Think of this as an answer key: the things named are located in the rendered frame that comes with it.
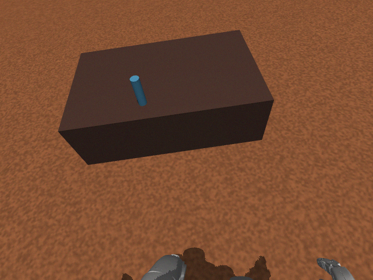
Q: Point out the right robot hand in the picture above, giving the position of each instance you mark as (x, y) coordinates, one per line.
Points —
(334, 269)

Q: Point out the can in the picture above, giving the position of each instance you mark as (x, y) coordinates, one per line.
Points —
(137, 87)

